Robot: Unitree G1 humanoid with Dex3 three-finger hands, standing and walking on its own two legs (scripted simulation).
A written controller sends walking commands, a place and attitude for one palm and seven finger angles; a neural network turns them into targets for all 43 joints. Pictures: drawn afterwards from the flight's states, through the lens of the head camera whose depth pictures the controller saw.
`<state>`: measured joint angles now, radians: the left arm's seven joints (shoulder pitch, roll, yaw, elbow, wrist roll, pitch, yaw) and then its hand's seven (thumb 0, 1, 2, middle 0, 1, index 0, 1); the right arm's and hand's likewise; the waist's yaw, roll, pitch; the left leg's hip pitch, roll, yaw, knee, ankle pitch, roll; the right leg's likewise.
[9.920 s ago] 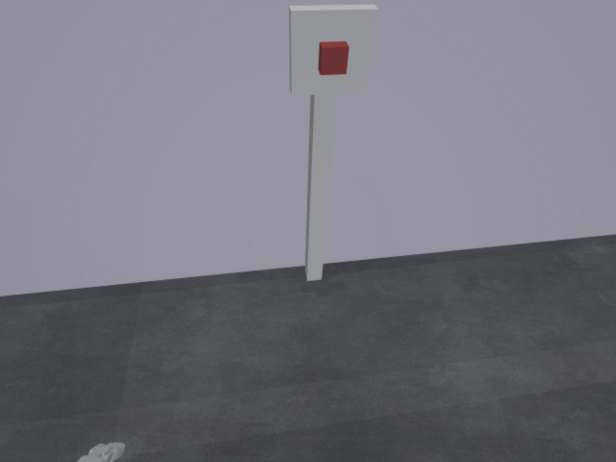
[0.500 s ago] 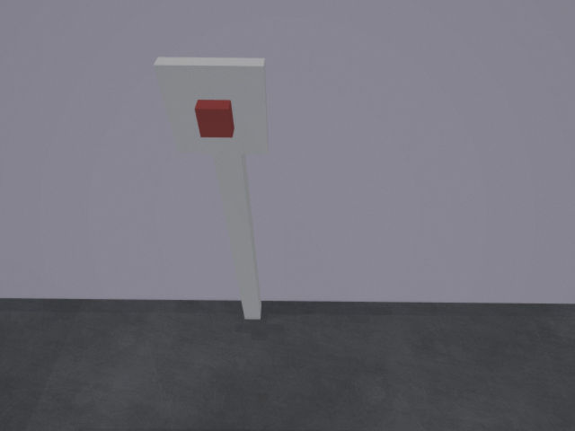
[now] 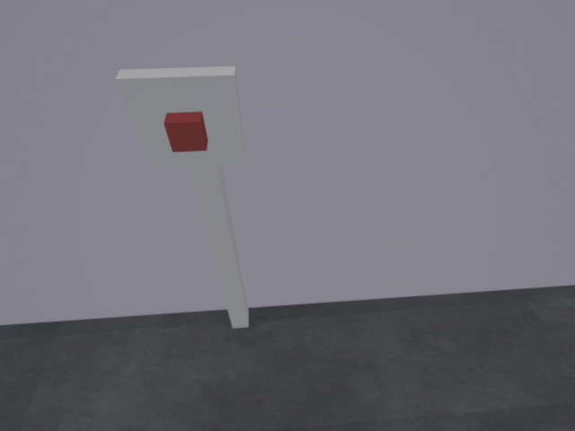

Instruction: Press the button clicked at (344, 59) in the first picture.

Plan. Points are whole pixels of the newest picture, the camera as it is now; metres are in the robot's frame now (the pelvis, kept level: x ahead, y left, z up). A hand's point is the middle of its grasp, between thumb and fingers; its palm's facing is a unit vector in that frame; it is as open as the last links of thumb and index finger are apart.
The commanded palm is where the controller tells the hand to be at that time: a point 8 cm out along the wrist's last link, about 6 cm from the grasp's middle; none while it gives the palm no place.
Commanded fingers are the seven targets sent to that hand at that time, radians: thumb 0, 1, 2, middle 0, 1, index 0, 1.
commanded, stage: come to a stop and stand still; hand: left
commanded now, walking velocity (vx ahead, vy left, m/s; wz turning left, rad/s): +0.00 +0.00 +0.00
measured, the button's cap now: (187, 131) +0.55 +0.20 +0.13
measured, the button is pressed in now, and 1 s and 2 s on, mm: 0 0 0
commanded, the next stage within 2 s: look again from close up in 0.22 s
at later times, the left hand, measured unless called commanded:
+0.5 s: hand out of the picture -0.02 +0.16 -0.18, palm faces +0.02 -0.98 -0.17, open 7.4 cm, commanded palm none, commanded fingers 0.00 0.90 0.90 -0.20 -0.30 -0.20 -0.30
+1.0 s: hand out of the picture +0.00 +0.18 -0.18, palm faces +0.02 -0.98 -0.20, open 7.4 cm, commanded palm none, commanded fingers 0.00 0.90 0.90 -0.20 -0.30 -0.20 -0.30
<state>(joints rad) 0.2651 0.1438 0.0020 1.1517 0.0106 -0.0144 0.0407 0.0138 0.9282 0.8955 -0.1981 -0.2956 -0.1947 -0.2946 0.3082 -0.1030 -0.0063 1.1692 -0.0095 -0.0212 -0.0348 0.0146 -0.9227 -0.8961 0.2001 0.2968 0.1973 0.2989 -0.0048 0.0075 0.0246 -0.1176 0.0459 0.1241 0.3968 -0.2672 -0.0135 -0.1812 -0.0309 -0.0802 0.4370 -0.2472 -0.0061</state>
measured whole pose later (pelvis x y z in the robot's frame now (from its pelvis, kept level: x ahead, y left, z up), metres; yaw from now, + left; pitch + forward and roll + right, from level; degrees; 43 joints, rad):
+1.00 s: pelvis +0.01 +0.00 -0.01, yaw +0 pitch +0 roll +1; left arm 0.28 0.15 -0.01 1.12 0.02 -0.01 0.03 0.01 0.91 0.90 -0.20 -0.30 -0.20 -0.29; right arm 0.30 -0.13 0.01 1.12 -0.02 -0.02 -0.02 0.01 -0.91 -0.90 0.20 0.30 0.20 0.30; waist 0.00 0.00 0.04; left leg -0.15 0.03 0.11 0.48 -0.32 0.00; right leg -0.21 -0.05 -0.08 0.52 -0.30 0.00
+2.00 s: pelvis +0.11 -0.09 -0.01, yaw +7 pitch +0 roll +2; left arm 0.15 0.16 0.03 0.95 0.03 -0.01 0.03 0.00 0.92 0.89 -0.20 -0.30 -0.20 -0.30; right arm 0.20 -0.21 -0.06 1.01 -0.02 0.05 0.00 0.01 -0.91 -0.90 0.20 0.30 0.19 0.30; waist 0.01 0.00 0.09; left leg -0.46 0.00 0.04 1.10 -0.47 -0.05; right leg -0.37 -0.08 -0.09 0.57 -0.20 -0.01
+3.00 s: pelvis +0.06 -0.09 -0.01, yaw +6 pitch -3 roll +0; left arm 0.32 0.17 -0.01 1.05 0.02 -0.01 0.04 0.01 0.92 0.90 -0.20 -0.30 -0.20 -0.29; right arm 0.31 -0.15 0.00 1.05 -0.02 0.00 -0.02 0.01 -0.92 -0.90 0.20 0.30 0.20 0.30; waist 0.00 -0.01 -0.02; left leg -0.23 0.04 0.02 0.52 -0.23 -0.02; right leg -0.18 0.04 -0.07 0.49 -0.27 -0.06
